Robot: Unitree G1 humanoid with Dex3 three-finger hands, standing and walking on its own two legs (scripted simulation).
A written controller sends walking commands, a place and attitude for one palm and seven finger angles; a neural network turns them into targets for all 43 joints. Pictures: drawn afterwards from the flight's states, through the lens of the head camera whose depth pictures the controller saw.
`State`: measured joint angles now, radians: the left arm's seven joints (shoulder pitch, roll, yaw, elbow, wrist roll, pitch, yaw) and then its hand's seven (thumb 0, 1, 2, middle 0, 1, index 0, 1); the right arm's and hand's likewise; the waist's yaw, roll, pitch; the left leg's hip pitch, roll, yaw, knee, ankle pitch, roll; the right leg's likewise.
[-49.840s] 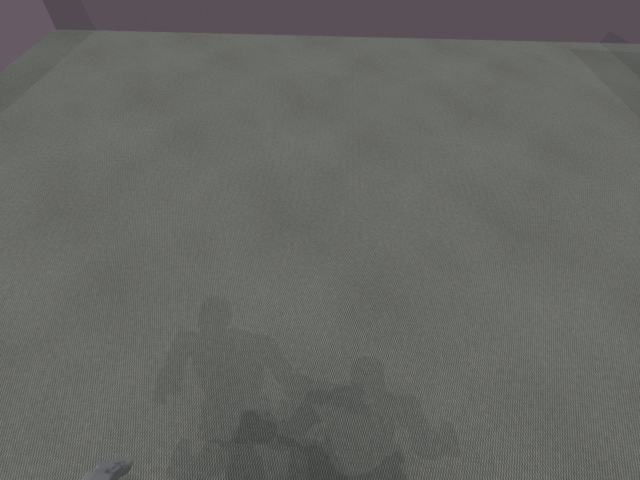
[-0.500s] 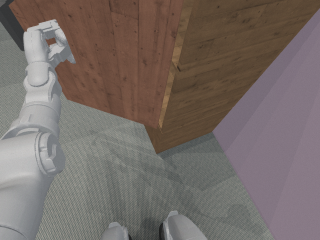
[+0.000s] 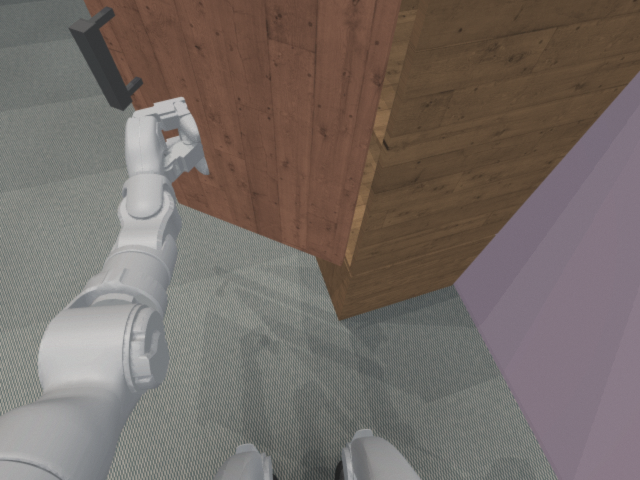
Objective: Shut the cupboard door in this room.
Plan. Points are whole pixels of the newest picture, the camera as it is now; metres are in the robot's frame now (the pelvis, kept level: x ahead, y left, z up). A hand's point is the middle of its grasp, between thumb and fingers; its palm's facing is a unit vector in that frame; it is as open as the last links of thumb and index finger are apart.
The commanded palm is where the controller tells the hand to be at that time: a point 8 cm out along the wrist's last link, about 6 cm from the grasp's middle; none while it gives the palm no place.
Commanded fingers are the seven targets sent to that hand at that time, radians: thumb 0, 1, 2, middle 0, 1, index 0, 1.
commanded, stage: draw the hand back to the body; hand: left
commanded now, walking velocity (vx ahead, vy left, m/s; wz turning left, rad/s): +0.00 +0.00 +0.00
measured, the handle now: (113, 60) +0.70 +0.23 +0.08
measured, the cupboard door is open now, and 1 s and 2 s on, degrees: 49 49 49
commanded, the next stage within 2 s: step back with the hand held close in 1.58 s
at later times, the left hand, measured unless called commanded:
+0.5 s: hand (106, 207) +0.39 +0.17 +0.14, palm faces +0.05 -1.00 -0.04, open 3.1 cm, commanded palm +0.34 +0.22 +0.15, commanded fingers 0.00 0.90 0.90 -1.13 -1.32 -1.13 -1.32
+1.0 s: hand out of the picture +0.26 +0.25 +0.19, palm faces +0.36 -0.88 -0.32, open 4.5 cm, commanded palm +0.21 +0.29 +0.22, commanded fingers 0.00 0.90 0.90 -0.45 -0.57 -0.45 -0.57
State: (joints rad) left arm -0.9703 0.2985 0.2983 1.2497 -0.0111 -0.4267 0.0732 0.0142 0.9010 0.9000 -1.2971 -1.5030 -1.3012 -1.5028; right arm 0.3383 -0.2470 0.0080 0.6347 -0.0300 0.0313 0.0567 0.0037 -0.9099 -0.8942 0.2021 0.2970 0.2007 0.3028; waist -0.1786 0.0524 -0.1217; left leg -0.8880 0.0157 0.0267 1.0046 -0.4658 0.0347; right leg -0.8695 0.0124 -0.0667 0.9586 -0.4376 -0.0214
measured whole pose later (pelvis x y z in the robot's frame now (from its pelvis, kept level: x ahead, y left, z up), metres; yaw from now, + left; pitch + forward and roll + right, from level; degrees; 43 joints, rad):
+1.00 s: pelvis +0.03 +0.01 +0.07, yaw +1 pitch -2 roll -1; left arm 0.26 0.31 0.21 -0.17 -0.07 -0.05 0.07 0.01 0.90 0.90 -0.71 -0.86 -0.71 -0.86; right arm 0.19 -0.22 0.05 0.58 0.03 -0.01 -0.06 0.01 -0.91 -0.89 0.20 0.30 0.20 0.30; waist 0.06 0.08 -0.01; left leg -0.12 -0.03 0.03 0.43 -0.27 0.04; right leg -0.11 -0.01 -0.05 0.40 -0.26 0.00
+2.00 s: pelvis +0.02 +0.02 +0.06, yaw +0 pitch +2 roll -1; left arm 0.54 0.39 0.38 -0.42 -0.06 -0.15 0.10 0.01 0.89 0.90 -0.21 -0.30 -0.21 -0.30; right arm 0.17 -0.26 -0.02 0.57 0.02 0.03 -0.08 0.01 -0.91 -0.89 0.20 0.30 0.20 0.30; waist 0.01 0.06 0.00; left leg -0.24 -0.03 0.06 0.49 -0.28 0.06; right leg -0.24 -0.01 -0.03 0.46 -0.25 0.01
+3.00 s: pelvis -0.13 +0.00 +0.05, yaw +4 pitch +3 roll -4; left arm 0.53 0.41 0.48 -0.51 -0.04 -0.32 0.13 0.01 0.89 0.90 -0.21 -0.30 -0.21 -0.30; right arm 0.17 -0.22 -0.02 0.62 0.00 -0.11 -0.06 0.01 -0.91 -0.89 0.20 0.30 0.20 0.30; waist 0.01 0.03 0.02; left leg -0.56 0.05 0.04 0.58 -0.08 0.04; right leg -0.31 0.10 0.06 0.60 -0.34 0.00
